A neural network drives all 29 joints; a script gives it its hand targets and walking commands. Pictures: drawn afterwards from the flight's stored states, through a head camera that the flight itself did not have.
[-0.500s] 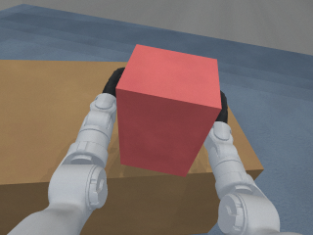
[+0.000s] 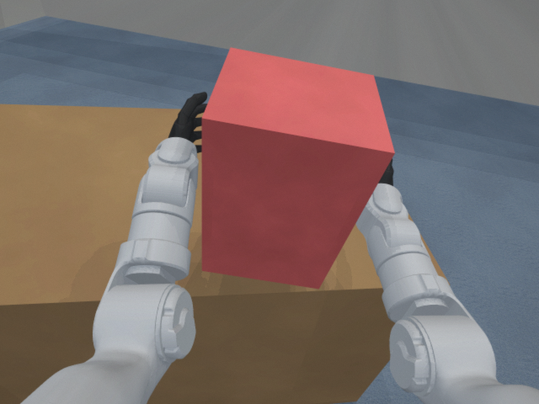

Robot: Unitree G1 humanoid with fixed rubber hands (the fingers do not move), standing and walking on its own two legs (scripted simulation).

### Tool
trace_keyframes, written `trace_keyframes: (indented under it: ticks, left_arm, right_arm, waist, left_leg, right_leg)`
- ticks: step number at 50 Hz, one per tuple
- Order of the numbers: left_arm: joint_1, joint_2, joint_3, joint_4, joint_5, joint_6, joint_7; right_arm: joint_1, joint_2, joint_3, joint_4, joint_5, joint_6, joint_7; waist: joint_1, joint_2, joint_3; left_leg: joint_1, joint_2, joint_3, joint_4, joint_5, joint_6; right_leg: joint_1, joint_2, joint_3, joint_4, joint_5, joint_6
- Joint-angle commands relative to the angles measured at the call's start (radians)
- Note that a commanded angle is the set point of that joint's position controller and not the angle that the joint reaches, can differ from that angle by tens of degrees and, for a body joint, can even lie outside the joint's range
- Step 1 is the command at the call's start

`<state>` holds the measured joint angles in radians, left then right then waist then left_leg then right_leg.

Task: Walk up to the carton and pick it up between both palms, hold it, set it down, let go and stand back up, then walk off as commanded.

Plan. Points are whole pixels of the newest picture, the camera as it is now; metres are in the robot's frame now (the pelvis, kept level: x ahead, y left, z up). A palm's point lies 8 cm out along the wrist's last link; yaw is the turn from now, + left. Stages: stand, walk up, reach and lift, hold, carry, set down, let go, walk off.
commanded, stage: reach and lift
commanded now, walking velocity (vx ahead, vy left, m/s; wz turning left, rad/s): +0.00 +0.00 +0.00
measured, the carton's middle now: (279, 182) +0.39 -0.02 +0.16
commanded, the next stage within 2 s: hold in 1.58 s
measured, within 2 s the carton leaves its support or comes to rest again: neither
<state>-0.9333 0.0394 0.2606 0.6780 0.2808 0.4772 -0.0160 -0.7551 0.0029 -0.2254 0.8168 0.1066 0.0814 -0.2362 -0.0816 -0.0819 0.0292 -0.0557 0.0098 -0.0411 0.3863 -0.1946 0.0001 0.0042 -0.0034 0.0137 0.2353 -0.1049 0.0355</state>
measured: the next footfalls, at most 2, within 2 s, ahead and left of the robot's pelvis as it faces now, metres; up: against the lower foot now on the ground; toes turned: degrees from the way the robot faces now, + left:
none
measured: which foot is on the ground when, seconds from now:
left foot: down 0.00-1.00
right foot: down 0.00-1.00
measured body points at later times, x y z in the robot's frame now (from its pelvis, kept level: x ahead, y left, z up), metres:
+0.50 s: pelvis -0.01 -0.02 +0.00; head -0.06 +0.01 +0.44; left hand +0.40 +0.13 +0.25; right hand +0.39 -0.17 +0.23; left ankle +0.02 +0.11 -0.75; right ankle +0.03 -0.15 -0.75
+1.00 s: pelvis +0.00 -0.01 +0.00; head -0.07 +0.00 +0.44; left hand +0.40 +0.13 +0.26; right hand +0.40 -0.16 +0.25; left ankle +0.02 +0.11 -0.75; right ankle +0.03 -0.15 -0.75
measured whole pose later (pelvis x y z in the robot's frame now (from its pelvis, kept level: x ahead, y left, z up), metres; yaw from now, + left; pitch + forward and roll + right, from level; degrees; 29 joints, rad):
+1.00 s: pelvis +0.00 -0.01 +0.00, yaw +1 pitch -4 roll -2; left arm -0.96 0.04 0.28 0.47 0.20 0.83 0.07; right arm -0.96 -0.17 -0.02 0.74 0.35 0.49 -0.27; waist -0.07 0.00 -0.11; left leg -0.18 0.03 -0.07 0.45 -0.22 -0.02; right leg -0.11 0.02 -0.01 0.31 -0.13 0.02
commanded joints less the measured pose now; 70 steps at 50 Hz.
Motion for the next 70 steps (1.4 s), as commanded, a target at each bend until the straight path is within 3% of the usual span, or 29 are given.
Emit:
trace_keyframes:
  ticks: [1, 6, 9, 11, 16, 23, 26, 28, 31, 34, 43, 47, 49, 58, 60, 65, 70]
  left_arm:
    - [-0.787, -0.713, -0.369, -0.216, -0.144, -0.093, -0.111]
    - [-0.785, -0.715, -0.357, -0.193, -0.151, -0.060, -0.089]
    - [-0.809, -0.734, -0.386, -0.247, -0.172, -0.039, -0.077]
    - [-0.799, -0.727, -0.373, -0.225, -0.173, -0.028, -0.075]
    - [-0.810, -0.708, -0.355, -0.255, -0.170, 0.014, -0.075]
    - [-0.835, -0.680, -0.365, -0.364, -0.189, 0.072, -0.075]
    - [-0.835, -0.669, -0.344, -0.345, -0.176, 0.105, -0.079]
    - [-0.860, -0.675, -0.374, -0.408, -0.194, 0.124, -0.071]
    - [-0.860, -0.689, -0.387, -0.362, -0.203, 0.150, -0.062]
    - [-0.895, -0.689, -0.394, -0.415, -0.231, 0.160, -0.053]
    - [-0.899, -0.711, -0.399, -0.422, -0.265, 0.192, -0.038]
    - [-0.894, -0.693, -0.374, -0.376, -0.257, 0.206, -0.042]
    - [-0.919, -0.710, -0.401, -0.431, -0.279, 0.209, -0.037]
    - [-0.936, -0.699, -0.400, -0.464, -0.294, 0.236, -0.021]
    - [-0.954, -0.695, -0.390, -0.449, -0.293, 0.240, -0.021]
    - [-0.951, -0.695, -0.403, -0.481, -0.314, 0.250, -0.007]
    - [-0.989, -0.661, -0.363, -0.466, -0.305, 0.258, -0.007]
  right_arm:
    - [-1.197, 0.537, 0.378, -0.452, 0.038, -0.085, 0.143]
    - [-1.261, 0.537, 0.392, -0.468, 0.063, -0.046, 0.144]
    - [-1.260, 0.535, 0.405, -0.472, 0.084, -0.022, 0.146]
    - [-1.286, 0.540, 0.405, -0.474, 0.093, -0.003, 0.141]
    - [-1.253, 0.551, 0.405, -0.403, 0.121, 0.060, 0.134]
    - [-1.260, 0.582, 0.459, -0.475, 0.206, 0.135, 0.114]
    - [-1.266, 0.582, 0.460, -0.462, 0.233, 0.177, 0.110]
    - [-1.280, 0.591, 0.486, -0.502, 0.264, 0.198, 0.109]
    - [-1.311, 0.595, 0.489, -0.500, 0.295, 0.234, 0.105]
    - [-1.325, 0.616, 0.504, -0.535, 0.322, 0.263, 0.101]
    - [-1.336, 0.623, 0.513, -0.556, 0.379, 0.326, 0.096]
    - [-1.329, 0.609, 0.499, -0.501, 0.387, 0.355, 0.095]
    - [-1.345, 0.608, 0.507, -0.536, 0.403, 0.360, 0.099]
    - [-1.330, 0.587, 0.502, -0.527, 0.442, 0.417, 0.108]
    - [-1.354, 0.590, 0.499, -0.513, 0.447, 0.424, 0.115]
    - [-1.339, 0.582, 0.500, -0.536, 0.473, 0.445, 0.116]
    - [-1.363, 0.588, 0.490, -0.491, 0.480, 0.464, 0.123]
  waist:
    - [-0.006, 0.143, -0.689]
    - [0.015, 0.114, -0.673]
    - [0.002, 0.131, -0.713]
    - [0.004, 0.110, -0.701]
    - [-0.004, 0.110, -0.635]
    - [-0.011, 0.113, -0.667]
    - [0.000, 0.110, -0.610]
    - [-0.003, 0.126, -0.656]
    - [0.000, 0.122, -0.639]
    - [-0.002, 0.114, -0.690]
    - [-0.001, 0.123, -0.718]
    - [0.005, 0.116, -0.673]
    - [-0.004, 0.129, -0.721]
    - [-0.010, 0.147, -0.724]
    - [0.004, 0.145, -0.708]
    - [-0.003, 0.150, -0.767]
    - [0.020, 0.132, -0.738]
  left_leg:
    - [0.223, -0.006, 0.058, -0.012, 0.394, -0.061]
    - [0.169, -0.010, 0.056, -0.026, 0.298, -0.044]
    - [0.175, -0.012, 0.047, -0.021, 0.300, -0.045]
    - [0.148, -0.020, 0.048, -0.025, 0.258, -0.035]
    - [0.116, -0.031, 0.052, -0.034, 0.207, -0.024]
    - [0.111, -0.045, 0.041, -0.007, 0.263, -0.018]
    - [0.078, -0.049, 0.040, -0.016, 0.203, -0.007]
    - [0.075, -0.050, 0.034, -0.010, 0.233, -0.012]
    - [0.056, -0.052, 0.029, -0.006, 0.219, -0.015]
    - [0.057, -0.057, 0.025, 0.002, 0.231, -0.014]
    - [0.064, -0.061, 0.007, 0.025, 0.275, -0.028]
    - [0.050, -0.060, 0.005, 0.021, 0.253, -0.028]
    - [0.055, -0.057, -0.003, 0.027, 0.286, -0.036]
    - [0.051, -0.051, -0.014, 0.038, 0.343, -0.050]
    - [0.031, -0.046, -0.014, 0.026, 0.302, -0.047]
    - [0.053, -0.042, -0.027, 0.052, 0.399, -0.061]
    - [0.021, -0.039, -0.024, 0.034, 0.336, -0.051]
  right_leg:
    - [0.064, 0.067, -0.105, 0.007, 0.150, -0.008]
    - [0.055, 0.071, -0.094, 0.009, 0.102, -0.012]
    - [0.059, 0.078, -0.094, 0.018, 0.117, -0.015]
    - [0.061, 0.077, -0.088, 0.016, 0.103, -0.015]
    - [0.074, 0.072, -0.075, 0.020, 0.089, -0.010]
    - [0.120, 0.074, -0.059, 0.040, 0.173, 0.004]
    - [0.089, 0.070, -0.048, 0.037, 0.116, 0.005]
    - [0.112, 0.073, -0.051, 0.048, 0.151, 0.006]
    - [0.078, 0.080, -0.048, 0.041, 0.125, 0.004]
    - [0.082, 0.079, -0.041, 0.046, 0.147, 0.012]
    - [0.044, 0.090, -0.031, 0.056, 0.186, 0.013]
    - [0.020, 0.096, -0.029, 0.048, 0.150, 0.011]
    - [0.030, 0.103, -0.031, 0.059, 0.177, 0.009]
    - [0.016, 0.121, -0.022, 0.061, 0.187, 0.008]
    - [-0.002, 0.125, -0.020, 0.061, 0.141, 0.005]
    - [0.015, 0.129, -0.012, 0.070, 0.215, 0.011]
    - [-0.001, 0.125, -0.005, 0.069, 0.163, 0.010]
